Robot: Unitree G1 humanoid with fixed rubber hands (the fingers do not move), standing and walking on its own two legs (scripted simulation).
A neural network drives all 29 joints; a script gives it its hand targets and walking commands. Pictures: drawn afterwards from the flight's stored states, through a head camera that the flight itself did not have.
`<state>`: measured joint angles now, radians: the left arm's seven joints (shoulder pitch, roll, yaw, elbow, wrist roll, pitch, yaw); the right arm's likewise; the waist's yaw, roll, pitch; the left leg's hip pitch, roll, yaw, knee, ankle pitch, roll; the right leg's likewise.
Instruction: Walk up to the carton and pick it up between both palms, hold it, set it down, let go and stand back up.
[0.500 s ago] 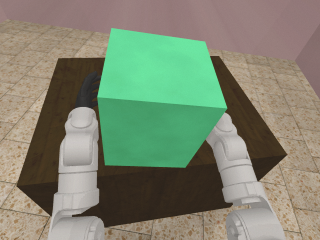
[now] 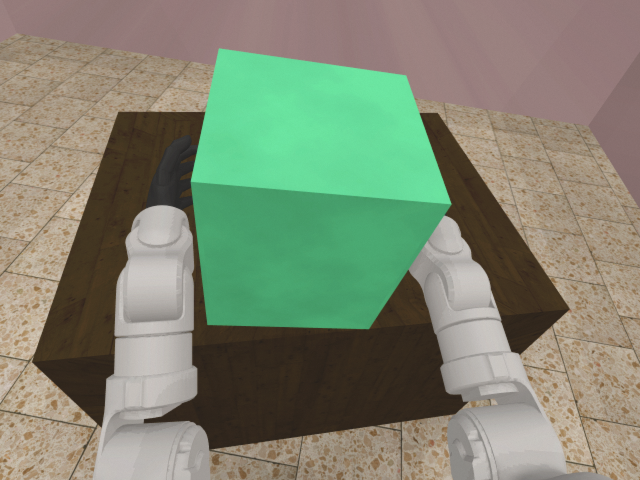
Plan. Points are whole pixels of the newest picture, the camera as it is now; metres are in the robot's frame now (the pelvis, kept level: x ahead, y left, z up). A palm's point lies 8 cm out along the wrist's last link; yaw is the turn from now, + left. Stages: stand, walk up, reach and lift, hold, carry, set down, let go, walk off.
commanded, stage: hold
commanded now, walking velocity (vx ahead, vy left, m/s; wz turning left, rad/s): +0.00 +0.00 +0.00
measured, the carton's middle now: (302, 205) +0.38 -0.01 +0.16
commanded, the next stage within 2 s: set down in 2.00 s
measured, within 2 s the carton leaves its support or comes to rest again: neither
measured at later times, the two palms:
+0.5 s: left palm (162, 204) +0.36 +0.14 +0.18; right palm (424, 205) +0.36 -0.16 +0.17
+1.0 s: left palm (159, 200) +0.36 +0.15 +0.18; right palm (424, 200) +0.36 -0.15 +0.17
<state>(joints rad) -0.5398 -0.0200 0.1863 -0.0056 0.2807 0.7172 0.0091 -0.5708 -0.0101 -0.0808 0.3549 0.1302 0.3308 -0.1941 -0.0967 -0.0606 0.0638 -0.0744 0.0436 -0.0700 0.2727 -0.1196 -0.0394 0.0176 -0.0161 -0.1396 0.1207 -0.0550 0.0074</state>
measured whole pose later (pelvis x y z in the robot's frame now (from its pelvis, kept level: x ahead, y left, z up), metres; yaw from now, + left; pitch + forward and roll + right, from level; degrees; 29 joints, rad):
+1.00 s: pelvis +0.00 +0.00 +0.00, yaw +0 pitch -5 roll -1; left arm -0.56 -0.03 0.20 -0.10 0.30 0.81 0.00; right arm -0.60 -0.03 -0.05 0.32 0.19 0.39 -0.21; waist -0.09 -0.07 0.07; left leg -0.06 0.05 -0.06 0.28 -0.13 -0.04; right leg 0.02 -0.01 -0.13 0.13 -0.06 0.00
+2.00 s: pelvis +0.00 +0.00 +0.00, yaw +0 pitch -5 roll -1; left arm -0.56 -0.03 0.20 -0.07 0.30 0.80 0.00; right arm -0.62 -0.04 -0.05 0.34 0.20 0.38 -0.22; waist -0.09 -0.06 0.06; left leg -0.08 0.05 -0.06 0.29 -0.13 -0.04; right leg 0.01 -0.01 -0.13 0.14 -0.07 0.00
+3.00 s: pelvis +0.04 +0.00 +0.00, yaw -1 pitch +4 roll -1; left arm -0.48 -0.06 0.20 0.43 0.20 0.14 0.09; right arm -0.52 -0.01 -0.15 0.67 0.02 -0.13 -0.14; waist -0.05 0.00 -0.01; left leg -0.16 0.05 -0.05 0.22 -0.13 -0.04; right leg -0.09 -0.01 -0.13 0.08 -0.07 0.01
